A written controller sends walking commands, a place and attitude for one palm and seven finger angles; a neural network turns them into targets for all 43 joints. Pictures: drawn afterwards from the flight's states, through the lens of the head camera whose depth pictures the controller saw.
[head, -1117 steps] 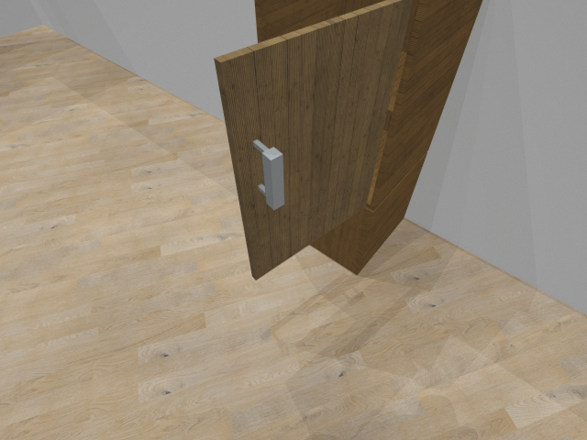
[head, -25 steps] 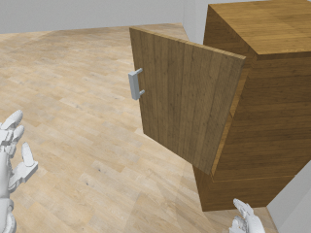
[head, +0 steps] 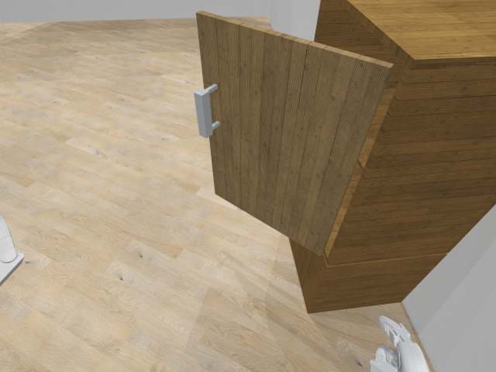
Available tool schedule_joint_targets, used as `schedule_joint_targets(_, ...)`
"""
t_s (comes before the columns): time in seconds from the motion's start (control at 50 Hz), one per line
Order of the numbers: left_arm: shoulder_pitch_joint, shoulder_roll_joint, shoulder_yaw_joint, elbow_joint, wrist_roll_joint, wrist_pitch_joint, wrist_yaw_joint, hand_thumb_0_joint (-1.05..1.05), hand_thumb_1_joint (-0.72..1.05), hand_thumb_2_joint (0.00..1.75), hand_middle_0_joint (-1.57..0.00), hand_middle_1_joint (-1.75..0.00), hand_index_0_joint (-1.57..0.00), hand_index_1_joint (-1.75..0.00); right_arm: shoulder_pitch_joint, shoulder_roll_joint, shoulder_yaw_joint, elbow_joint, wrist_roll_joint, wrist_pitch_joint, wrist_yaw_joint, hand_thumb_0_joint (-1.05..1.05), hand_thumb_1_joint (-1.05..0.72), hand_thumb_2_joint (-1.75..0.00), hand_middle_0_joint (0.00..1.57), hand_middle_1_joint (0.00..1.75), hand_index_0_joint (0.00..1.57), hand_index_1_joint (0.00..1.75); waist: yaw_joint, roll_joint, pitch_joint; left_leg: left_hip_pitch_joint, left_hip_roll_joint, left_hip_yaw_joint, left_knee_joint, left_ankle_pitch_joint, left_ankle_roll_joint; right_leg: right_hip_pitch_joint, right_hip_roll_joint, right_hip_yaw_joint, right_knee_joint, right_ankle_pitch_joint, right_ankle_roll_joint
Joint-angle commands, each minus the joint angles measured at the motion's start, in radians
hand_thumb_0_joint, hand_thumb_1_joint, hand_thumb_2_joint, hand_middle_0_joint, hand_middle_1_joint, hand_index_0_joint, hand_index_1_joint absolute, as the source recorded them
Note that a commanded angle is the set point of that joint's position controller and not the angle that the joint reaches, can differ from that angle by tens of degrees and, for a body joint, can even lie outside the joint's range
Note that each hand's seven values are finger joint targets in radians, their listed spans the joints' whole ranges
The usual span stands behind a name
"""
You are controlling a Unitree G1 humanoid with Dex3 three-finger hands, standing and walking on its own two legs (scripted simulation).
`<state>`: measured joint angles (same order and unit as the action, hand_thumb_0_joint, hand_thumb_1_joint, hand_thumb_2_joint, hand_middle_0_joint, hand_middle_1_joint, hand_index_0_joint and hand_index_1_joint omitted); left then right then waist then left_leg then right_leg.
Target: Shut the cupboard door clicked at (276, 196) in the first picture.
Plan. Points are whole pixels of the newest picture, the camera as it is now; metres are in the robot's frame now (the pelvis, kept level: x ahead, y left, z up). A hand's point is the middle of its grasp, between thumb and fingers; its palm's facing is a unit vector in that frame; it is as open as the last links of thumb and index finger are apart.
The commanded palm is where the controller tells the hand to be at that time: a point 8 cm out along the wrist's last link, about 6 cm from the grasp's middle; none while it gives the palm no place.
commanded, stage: step back with the hand held close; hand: left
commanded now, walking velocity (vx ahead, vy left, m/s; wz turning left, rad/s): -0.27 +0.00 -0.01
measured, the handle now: (209, 110) +0.71 +0.14 +0.04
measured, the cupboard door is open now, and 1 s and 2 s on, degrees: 47 47 47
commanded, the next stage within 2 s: stop stepping back and stand still in 1.24 s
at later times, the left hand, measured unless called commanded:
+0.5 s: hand out of the picture +0.14 +0.26 +0.17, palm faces +0.49 -0.73 -0.48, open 7.4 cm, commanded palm +0.07 +0.29 +0.19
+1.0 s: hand out of the picture +0.02 +0.27 +0.19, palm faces +0.58 -0.66 -0.48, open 7.4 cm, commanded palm -0.05 +0.29 +0.19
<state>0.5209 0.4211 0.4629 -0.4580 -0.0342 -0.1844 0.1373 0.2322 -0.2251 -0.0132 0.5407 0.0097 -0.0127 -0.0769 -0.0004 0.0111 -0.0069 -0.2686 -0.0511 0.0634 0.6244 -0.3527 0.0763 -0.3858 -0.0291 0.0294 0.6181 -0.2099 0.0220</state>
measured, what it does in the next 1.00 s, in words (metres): walks backwards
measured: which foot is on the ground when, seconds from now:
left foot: down 0.00-1.00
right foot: down 0.00-0.86, up 0.88-1.00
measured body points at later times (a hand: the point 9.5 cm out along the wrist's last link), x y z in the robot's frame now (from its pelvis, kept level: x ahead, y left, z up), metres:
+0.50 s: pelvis -0.07 -0.01 -0.01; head -0.06 -0.01 +0.44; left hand +0.10 +0.29 +0.20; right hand +0.10 -0.27 -0.08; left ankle -0.01 +0.07 -0.72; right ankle +0.06 -0.15 -0.72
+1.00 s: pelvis -0.14 -0.03 -0.01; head -0.14 -0.02 +0.44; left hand -0.02 +0.30 +0.22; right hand +0.05 -0.25 -0.09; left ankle -0.01 +0.09 -0.72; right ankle -0.15 -0.17 -0.70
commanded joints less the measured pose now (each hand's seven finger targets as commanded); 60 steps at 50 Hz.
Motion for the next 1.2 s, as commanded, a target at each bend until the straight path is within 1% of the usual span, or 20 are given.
schedule_joint_targets(0.0, -0.066, 0.148, 0.091, -0.165, 0.009, -0.063, 0.024, 0.0, 0.9, 0.9, -0.2, -0.3, -0.2, -0.3, -0.095, -0.145, -0.05, -0.153, 0.001, -0.048, -0.016, 0.0, -0.9, -0.9, 0.2, 0.3, 0.2, 0.3, -0.014, 0.002, -0.028, -0.412, 0.147, -0.154, -0.211, -0.114, 0.0, 0.31, -0.059, 0.126, 0.02, 0.293, -0.041)
schedule_joint_targets(0.18, -0.08, 0.178, 0.139, -0.278, 0.02, -0.101, 0.033, 0.0, 0.9, 0.9, -0.2, -0.3, -0.2, -0.3, -0.101, -0.139, -0.046, -0.159, -0.002, -0.078, -0.015, 0.0, -0.9, -0.9, 0.2, 0.3, 0.2, 0.3, -0.006, 0.07, -0.112, -0.511, 0.161, -0.171, -0.224, -0.231, 0.023, 0.405, -0.019, 0.105, 0.121, 0.27, -0.025)
schedule_joint_targets(0.36, -0.05, 0.174, 0.129, -0.196, 0.019, -0.117, 0.043, 0.0, 0.9, 0.9, -0.2, -0.3, -0.2, -0.3, -0.09, -0.137, -0.047, -0.139, -0.003, -0.082, -0.001, 0.0, -0.9, -0.9, 0.2, 0.3, 0.2, 0.3, -0.013, -0.061, -0.056, -0.407, 0.105, -0.158, -0.097, -0.246, -0.008, 0.167, -0.106, 0.223, -0.114, -0.016, -0.072)
schedule_joint_targets(0.48, -0.066, 0.169, 0.153, -0.23, 0.042, -0.133, 0.05, 0.0, 0.9, 0.9, -0.2, -0.3, -0.2, -0.3, -0.114, -0.159, -0.055, -0.146, 0.0, -0.104, -0.014, 0.0, -0.9, -0.9, 0.2, 0.3, 0.2, 0.3, -0.001, 0.16, -0.087, -0.718, 0.27, -0.275, -0.344, -0.428, 0.075, 0.458, 0.059, 0.043, 0.271, 0.146, 0.002)
schedule_joint_targets(0.52, -0.078, 0.183, 0.175, -0.23, 0.049, -0.139, 0.044, 0.0, 0.9, 0.9, -0.2, -0.3, -0.2, -0.3, -0.114, -0.159, -0.07, -0.146, 0.001, -0.118, -0.015, 0.0, -0.9, -0.9, 0.2, 0.3, 0.2, 0.3, 0.001, 0.146, -0.072, -0.755, 0.301, -0.272, -0.33, -0.456, 0.082, 0.476, 0.085, 0.046, 0.31, 0.144, 0.009)
schedule_joint_targets(0.62, -0.085, 0.17, 0.145, -0.257, 0.027, -0.147, 0.025, 0.0, 0.9, 0.9, -0.2, -0.3, -0.2, -0.3, -0.095, -0.134, -0.061, -0.118, -0.008, -0.137, -0.007, 0.0, -0.9, -0.9, 0.2, 0.3, 0.2, 0.3, -0.017, 0.034, -0.101, -0.529, 0.155, -0.142, -0.131, -0.276, 0.007, 0.278, -0.016, 0.217, 0.121, 0.331, -0.045)
schedule_joint_targets(0.72, -0.087, 0.186, 0.136, -0.266, 0.02, -0.132, 0.034, 0.0, 0.9, 0.9, -0.2, -0.3, -0.2, -0.3, -0.093, -0.11, -0.058, -0.098, -0.014, -0.119, 0.01, 0.0, -0.9, -0.9, 0.2, 0.3, 0.2, 0.3, -0.021, -0.1, -0.093, -0.312, 0.081, -0.113, 0.025, -0.254, -0.037, -0.01, -0.128, 0.351, -0.156, -0.051, -0.1)
schedule_joint_targets(0.8, -0.037, 0.196, 0.163, -0.295, 0.013, -0.148, 0.049, 0.0, 0.9, 0.9, -0.2, -0.3, -0.2, -0.3, -0.084, -0.115, -0.06, -0.105, -0.006, -0.106, 0.005, 0.0, -0.9, -0.9, 0.2, 0.3, 0.2, 0.3, -0.032, 0.009, -0.14, -0.258, 0.146, -0.167, -0.143, -0.276, -0.004, -0.01, -0.026, 0.186, -0.062, -0.103, -0.047)
schedule_joint_targets(0.84, -0.031, 0.18, 0.19, -0.288, 0.021, -0.154, 0.053, 0.0, 0.9, 0.9, -0.2, -0.3, -0.2, -0.3, -0.116, -0.134, -0.063, -0.117, -0.007, -0.123, -0.008, 0.0, -0.9, -0.9, 0.2, 0.3, 0.2, 0.3, -0.017, 0.261, -0.152, -0.526, 0.337, -0.341, -0.382, -0.451, 0.078, 0.238, 0.106, 0.038, 0.325, -0.014, 0.004)
schedule_joint_targets(0.86, -0.028, 0.186, 0.202, -0.296, 0.013, -0.149, 0.051, 0.0, 0.9, 0.9, -0.2, -0.3, -0.2, -0.3, -0.128, -0.117, -0.069, -0.114, -0.015, -0.136, -0.012, 0.0, -0.9, -0.9, 0.2, 0.3, 0.2, 0.3, -0.006, 0.284, -0.171, -0.533, 0.418, -0.364, -0.418, -0.333, 0.097, 0.26, 0.127, 0.009, 0.44, -0.103, 0.014)
schedule_joint_targets(0.9, -0.023, 0.187, 0.204, -0.281, -0.003, -0.145, 0.045, 0.0, 0.9, 0.9, -0.2, -0.3, -0.2, -0.3, -0.127, -0.118, -0.091, -0.088, -0.002, -0.159, -0.004, 0.0, -0.9, -0.9, 0.2, 0.3, 0.2, 0.3, 0.002, 0.18, -0.179, -0.411, 0.428, -0.241, -0.365, -0.254, 0.063, 0.19, 0.125, 0.008, 0.442, -0.246, 0.008)
schedule_joint_targets(0.94, 0.042, 0.141, 0.162, -0.181, -0.017, -0.127, 0.038, 0.0, 0.9, 0.9, -0.2, -0.3, -0.2, -0.3, -0.137, -0.121, -0.09, -0.092, 0.008, -0.168, 0.004, 0.0, -0.9, -0.9, 0.2, 0.3, 0.2, 0.3, 0.009, 0.238, -0.105, -0.378, 0.408, -0.144, -0.336, -0.289, 0.013, 0.166, 0.084, -0.03, 0.255, -0.271, -0.014)
schedule_joint_targets(0.96, 0.032, 0.127, 0.122, -0.201, -0.021, -0.13, 0.033, 0.0, 0.9, 0.9, -0.2, -0.3, -0.2, -0.3, -0.13, -0.099, -0.067, -0.087, 0.003, -0.171, 0.006, 0.0, -0.9, -0.9, 0.2, 0.3, 0.2, 0.3, 0.007, 0.189, -0.042, -0.314, 0.376, -0.124, -0.295, -0.21, -0.01, 0.092, 0.056, -0.028, 0.084, -0.276, -0.029)
schedule_joint_targets(0.98, -0.006, 0.118, 0.094, -0.208, -0.019, -0.135, 0.026, 0.0, 0.9, 0.9, -0.2, -0.3, -0.2, -0.3, -0.133, -0.1, -0.062, -0.068, -0.001, -0.172, 0.011, 0.0, -0.9, -0.9, 0.2, 0.3, 0.2, 0.3, 0.004, 0.152, -0.021, -0.223, 0.333, -0.077, -0.24, -0.184, -0.048, 0.019, 0.039, 0.011, -0.071, -0.252, -0.043)
schedule_joint_targets(1.0, -0.055, 0.132, 0.079, -0.219, -0.014, -0.142, 0.027, 0.0, 0.9, 0.9, -0.2, -0.3, -0.2, -0.3, -0.125, -0.094, -0.058, -0.058, -0.006, -0.169, 0.016, 0.0, -0.9, -0.9, 0.2, 0.3, 0.2, 0.3, -0.004, 0.027, -0.007, -0.143, 0.257, -0.038, -0.12, -0.155, -0.087, -0.086, -0.027, 0.174, -0.23, -0.234, -0.076)
schedule_joint_targets(1.02, -0.121, 0.168, 0.075, -0.219, 0.0, -0.142, 0.04, 0.0, 0.9, 0.9, -0.2, -0.3, -0.2, -0.3, -0.124, -0.074, -0.053, -0.05, -0.012, -0.162, 0.018, 0.0, -0.9, -0.9, 0.2, 0.3, 0.2, 0.3, -0.008, -0.145, -0.008, -0.07, 0.164, 0.02, 0.065, -0.104, -0.129, -0.221, -0.169, 0.402, -0.361, -0.183, -0.135)
schedule_joint_targets(1.04, -0.22, 0.168, 0.03, -0.234, 0.016, -0.145, 0.059, 0.0, 0.9, 0.9, -0.2, -0.3, -0.2, -0.3, -0.109, -0.057, -0.053, -0.021, -0.01, -0.161, 0.018, 0.0, -0.9, -0.9, 0.2, 0.3, 0.2, 0.3, -0.009, -0.213, -0.063, -0.055, 0.102, 0.017, 0.204, -0.053, -0.135, -0.181, -0.29, 0.52, -0.404, 0.189, -0.163)
schedule_joint_targets(1.08, -0.281, 0.212, 0.035, -0.24, 0.03, -0.101, 0.064, 0.0, 0.9, 0.9, -0.2, -0.3, -0.2, -0.3, -0.169, -0.051, -0.049, -0.044, -0.004, -0.149, 0.003, 0.0, -0.9, -0.9, 0.2, 0.3, 0.2, 0.3, 0.012, -0.341, -0.118, -0.181, 0.065, -0.045, 0.329, -0.101, -0.125, 0.024, -0.269, 0.424, -0.271, 0.641, -0.169)
schedule_joint_targets(1.14, -0.253, 0.188, 0.027, -0.198, 0.042, -0.079, 0.058, 0.0, 0.9, 0.9, -0.2, -0.3, -0.2, -0.3, -0.183, -0.051, -0.019, -0.035, -0.016, -0.104, -0.016, 0.0, -0.9, -0.9, 0.2, 0.3, 0.2, 0.3, -0.01, -0.1, -0.09, -0.091, 0.051, -0.021, 0.084, -0.011, -0.116, 0.068, -0.19, 0.261, -0.168, 0.758, -0.142)
schedule_joint_targets(1.18, -0.198, 0.199, 0.053, -0.242, 0.029, -0.091, 0.052, 0.0, 0.9, 0.9, -0.2, -0.3, -0.2, -0.3, -0.149, -0.074, -0.031, -0.042, -0.008, -0.088, -0.024, 0.0, -0.9, -0.9, 0.2, 0.3, 0.2, 0.3, -0.019, 0.024, -0.156, 0.027, 0.082, 0.005, -0.232, 0.301, -0.115, 0.134, -0.079, 0.163, -0.062, 0.695, -0.067)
